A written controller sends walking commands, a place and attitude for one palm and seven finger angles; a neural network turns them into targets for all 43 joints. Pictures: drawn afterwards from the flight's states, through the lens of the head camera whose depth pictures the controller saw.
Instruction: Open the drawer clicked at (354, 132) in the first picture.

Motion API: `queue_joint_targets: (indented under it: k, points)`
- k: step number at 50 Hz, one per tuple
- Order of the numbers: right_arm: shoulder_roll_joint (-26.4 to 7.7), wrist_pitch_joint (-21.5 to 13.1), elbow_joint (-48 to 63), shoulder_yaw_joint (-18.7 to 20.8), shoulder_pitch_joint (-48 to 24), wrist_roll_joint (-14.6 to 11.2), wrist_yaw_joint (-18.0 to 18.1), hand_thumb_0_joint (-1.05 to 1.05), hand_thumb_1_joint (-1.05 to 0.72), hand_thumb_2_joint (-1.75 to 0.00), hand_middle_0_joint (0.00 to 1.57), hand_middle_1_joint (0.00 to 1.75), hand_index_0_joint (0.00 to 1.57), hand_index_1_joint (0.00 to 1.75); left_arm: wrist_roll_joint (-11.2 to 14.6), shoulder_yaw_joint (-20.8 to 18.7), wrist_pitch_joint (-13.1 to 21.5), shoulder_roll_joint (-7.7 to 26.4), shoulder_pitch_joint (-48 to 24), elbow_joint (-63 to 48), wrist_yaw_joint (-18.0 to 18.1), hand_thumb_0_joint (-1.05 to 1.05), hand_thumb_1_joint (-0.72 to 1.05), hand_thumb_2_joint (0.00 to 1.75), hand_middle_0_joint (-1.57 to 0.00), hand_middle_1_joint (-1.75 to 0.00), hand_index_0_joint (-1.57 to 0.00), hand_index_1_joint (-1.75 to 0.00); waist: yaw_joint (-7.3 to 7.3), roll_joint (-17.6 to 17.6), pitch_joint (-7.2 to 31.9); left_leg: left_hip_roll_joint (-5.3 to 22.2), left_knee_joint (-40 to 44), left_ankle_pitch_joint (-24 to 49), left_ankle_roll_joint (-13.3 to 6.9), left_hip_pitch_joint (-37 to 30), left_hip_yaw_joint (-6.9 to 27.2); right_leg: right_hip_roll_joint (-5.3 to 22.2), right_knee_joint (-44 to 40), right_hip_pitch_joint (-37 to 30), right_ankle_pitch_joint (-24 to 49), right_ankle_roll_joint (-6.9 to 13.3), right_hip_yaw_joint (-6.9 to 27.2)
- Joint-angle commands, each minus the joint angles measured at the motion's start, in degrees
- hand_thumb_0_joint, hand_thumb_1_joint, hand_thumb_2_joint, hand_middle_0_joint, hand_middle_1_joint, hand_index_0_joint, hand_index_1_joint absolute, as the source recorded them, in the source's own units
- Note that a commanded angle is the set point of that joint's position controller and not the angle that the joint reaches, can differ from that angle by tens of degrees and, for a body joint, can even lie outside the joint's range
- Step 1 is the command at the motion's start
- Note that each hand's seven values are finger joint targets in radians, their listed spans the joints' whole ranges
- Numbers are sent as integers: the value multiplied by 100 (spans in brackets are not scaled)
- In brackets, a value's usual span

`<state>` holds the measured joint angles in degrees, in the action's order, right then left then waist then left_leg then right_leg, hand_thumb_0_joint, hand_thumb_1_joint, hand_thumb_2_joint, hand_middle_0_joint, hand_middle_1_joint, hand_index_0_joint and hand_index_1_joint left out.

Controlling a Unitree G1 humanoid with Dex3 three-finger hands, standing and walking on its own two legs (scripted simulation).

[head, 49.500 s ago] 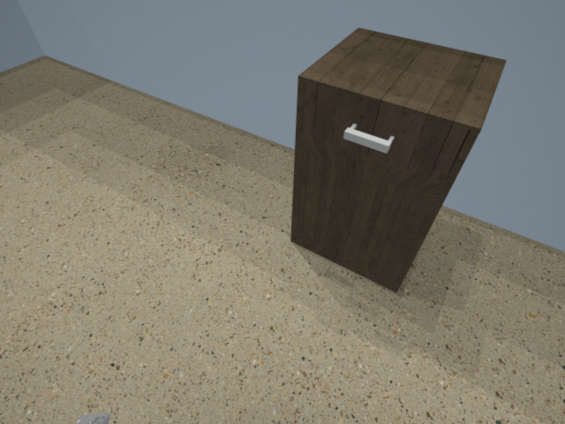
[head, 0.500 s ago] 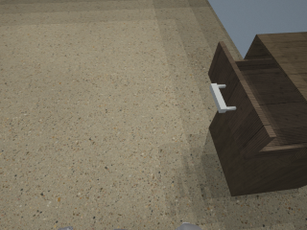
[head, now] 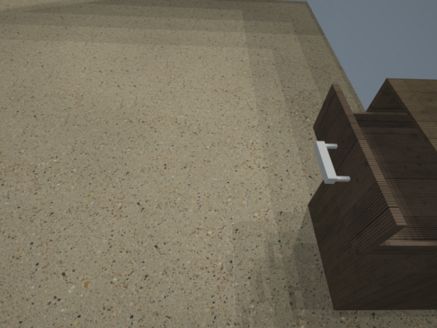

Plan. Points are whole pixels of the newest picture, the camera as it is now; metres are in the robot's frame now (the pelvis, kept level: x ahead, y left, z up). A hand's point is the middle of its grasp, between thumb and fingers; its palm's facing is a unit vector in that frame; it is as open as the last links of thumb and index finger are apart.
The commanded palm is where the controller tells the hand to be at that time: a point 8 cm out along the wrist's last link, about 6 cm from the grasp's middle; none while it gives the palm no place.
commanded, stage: come to a stop and stand still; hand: left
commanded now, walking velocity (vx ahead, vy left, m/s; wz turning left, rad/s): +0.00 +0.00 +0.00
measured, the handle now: (332, 161) +0.55 -0.26 -0.08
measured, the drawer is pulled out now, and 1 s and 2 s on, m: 0.17 0.17 0.17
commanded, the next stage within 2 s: look again from close up in 0.64 s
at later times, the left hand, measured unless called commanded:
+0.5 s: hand out of the picture +0.05 +0.19 -0.16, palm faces +0.04 -0.96 -0.26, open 7.4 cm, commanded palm none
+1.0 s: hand out of the picture +0.01 +0.22 -0.16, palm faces +0.02 -0.97 -0.26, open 7.4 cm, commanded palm none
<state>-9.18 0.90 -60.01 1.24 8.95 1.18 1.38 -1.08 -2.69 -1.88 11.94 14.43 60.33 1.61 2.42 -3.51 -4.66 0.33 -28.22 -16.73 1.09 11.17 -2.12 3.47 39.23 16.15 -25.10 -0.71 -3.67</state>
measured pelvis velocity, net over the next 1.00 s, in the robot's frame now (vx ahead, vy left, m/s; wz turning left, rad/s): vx -0.03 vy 0.01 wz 0.01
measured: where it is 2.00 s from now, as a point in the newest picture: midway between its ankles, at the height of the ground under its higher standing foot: outside the picture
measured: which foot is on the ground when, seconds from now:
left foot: down 0.00-1.00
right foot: down 0.00-1.00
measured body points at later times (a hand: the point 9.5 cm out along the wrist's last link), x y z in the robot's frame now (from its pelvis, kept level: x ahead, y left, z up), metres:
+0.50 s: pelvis -0.02 -0.01 +0.00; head -0.03 -0.02 +0.45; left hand +0.05 +0.24 -0.14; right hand +0.02 -0.26 -0.15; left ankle -0.02 +0.14 -0.73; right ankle -0.01 -0.10 -0.73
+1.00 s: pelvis -0.03 +0.01 +0.01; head -0.03 +0.01 +0.46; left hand +0.01 +0.27 -0.14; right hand +0.02 -0.26 -0.14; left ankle -0.02 +0.14 -0.73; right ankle -0.01 -0.10 -0.73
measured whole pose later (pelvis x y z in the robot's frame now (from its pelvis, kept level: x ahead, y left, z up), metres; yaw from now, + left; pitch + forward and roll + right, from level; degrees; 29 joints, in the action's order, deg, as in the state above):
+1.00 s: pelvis -0.03 +0.01 +0.01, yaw +1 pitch -1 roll +0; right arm -14.1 -0.8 -61.1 -0.5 13.2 1.3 0.7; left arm -0.8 -0.4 0.2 15.3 13.5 61.1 0.2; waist 0.5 -0.8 -0.5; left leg 1.8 -25.9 -12.9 1.2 11.8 -1.0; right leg 1.3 26.2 11.9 -13.1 0.7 -4.4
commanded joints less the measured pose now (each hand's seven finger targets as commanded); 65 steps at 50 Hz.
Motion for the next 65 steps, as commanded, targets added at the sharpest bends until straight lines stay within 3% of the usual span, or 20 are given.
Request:
queue_joint_targets:
  k: [1,2,3,4,5,7,8,9,10,11,14,18,21,24,27,31,36,43,55,65]
  points:
    - [-956,-131,150,175,92,-41,111,0,-90,-90,20,30,20,30,33,-24,177,294,573,-62,-9,0,90,90,-20,-30,-20,-30,16,1108,496,1073,469,2925,-664,-267,654,-5,-960,-397,953,-37,136]
    - [-860,-136,145,178,157,-72,106,0,-90,-90,20,30,20,30,15,-17,234,378,670,13,8,0,90,90,-20,-30,-20,-30,-4,745,528,776,160,2500,-420,-236,511,129,-1514,-596,2041,25,428]
    - [-739,-129,121,175,326,-113,70,0,-90,-90,20,30,20,30,2,-13,285,593,592,43,22,0,90,90,-20,-30,-20,-30,-151,290,641,539,39,1737,-205,-153,343,473,-1677,-727,2743,167,833]
    - [-872,-219,414,138,196,-122,-19,0,-90,-90,20,30,20,30,-22,36,366,475,772,152,263,0,90,90,-20,-30,-20,-30,-239,952,734,559,-534,1842,-60,-227,60,667,-1376,-649,3808,256,892]
    - [-744,-198,611,109,193,-94,-43,0,-90,-90,20,30,20,30,6,-11,425,681,337,-33,231,0,90,90,-20,-30,-20,-30,-353,826,641,507,-405,1475,-83,59,119,706,-1341,-469,3042,384,720]
    - [-653,-187,644,87,555,-41,-8,0,-90,-90,20,30,20,30,-3,5,436,568,274,-250,185,0,90,90,-20,-30,-20,-30,-367,-408,960,456,-344,1192,-199,161,227,594,-1155,-647,3361,381,628]
    - [-676,-182,660,94,600,-50,-5,0,-90,-90,20,30,20,30,4,8,435,558,303,-304,168,0,90,90,-20,-30,-20,-30,-340,-578,899,408,-251,1169,-213,164,204,588,-1207,-678,3431,391,643]
    - [-698,-182,673,102,600,-54,-5,0,-90,-90,20,30,20,30,4,14,428,585,288,-348,157,0,90,90,-20,-30,-20,-30,-340,-555,771,392,-140,1135,-223,132,195,560,-1238,-621,3300,400,628]
    - [-719,-192,692,93,619,-45,-11,0,-90,-90,20,30,20,30,-1,2,418,627,215,-387,132,0,90,90,-20,-30,-20,-30,-332,-83,693,380,-66,1290,-221,100,208,519,-1215,-543,3022,406,577]
    - [-727,-205,700,95,576,-35,-8,0,-90,-90,20,30,20,30,4,-12,410,709,200,-443,119,0,90,90,-20,-30,-20,-30,-302,101,569,405,-32,1421,-220,92,221,458,-1215,-455,2814,389,548]
    - [-816,-206,707,96,558,-27,2,0,-90,-90,20,30,20,30,14,-17,375,780,133,-534,90,0,90,90,-20,-30,-20,-30,-285,-29,257,405,61,1040,-223,252,252,411,-1466,-245,1923,389,637]
    - [-877,-232,637,77,613,2,-10,0,-90,-90,20,30,20,30,23,-42,348,895,14,-647,55,0,90,90,-20,-30,-20,-30,-269,151,146,392,186,805,-209,324,273,387,-1635,-133,1251,421,680]
    - [-941,-257,601,73,604,10,-12,0,-90,-90,20,30,20,30,27,-66,343,993,-41,-692,28,0,90,90,-20,-30,-20,-30,-226,325,185,404,246,771,-204,403,305,393,-1698,-224,1081,433,678]
    - [-1016,-272,549,64,642,14,-15,0,-90,-90,20,30,20,30,32,-73,342,1070,-126,-723,1,0,90,90,-20,-30,-20,-30,-235,190,256,413,302,702,-195,438,320,403,-1776,-308,977,446,708]
    - [-1107,-287,510,61,609,18,-19,0,-90,-90,20,30,20,30,38,-64,326,1108,-204,-723,-21,0,90,90,-20,-30,-20,-30,-216,404,233,461,413,697,-204,453,403,379,-1777,-312,893,427,650]
    - [-1197,-279,447,42,605,19,-31,0,-90,-90,20,30,20,30,37,-56,305,1180,-264,-685,-50,0,90,90,-20,-30,-20,-30,-205,310,161,475,533,446,-202,589,454,376,-1900,-328,536,411,676]
    - [-1327,-315,365,33,555,10,-31,0,-90,-90,20,30,20,30,44,-27,325,1216,-260,-570,-72,0,90,90,-20,-30,-20,-30,-198,426,415,555,615,721,-219,435,529,363,-1816,-511,981,380,628]
    - [-1377,-290,244,7,495,-4,-33,0,-90,-90,20,30,20,30,44,26,313,1216,-226,-378,-86,0,90,90,-20,-30,-20,-30,-224,359,271,557,736,539,-206,411,546,372,-1971,-397,799,347,678]
    - [-1371,-312,132,-6,347,-32,-25,0,-90,-90,20,30,20,30,31,94,331,1107,-53,-172,-73,0,90,90,-20,-30,-20,-30,-200,488,320,618,839,848,-222,261,578,350,-1907,-491,1318,285,603]
    - [-1286,-311,58,-12,309,-34,-17,0,-90,-90,20,30,20,30,26,113,343,1028,29,-79,-62,0,90,90,-20,-30,-20,-30,-189,373,356,607,832,1029,-216,153,531,373,-1908,-556,1584,267,578]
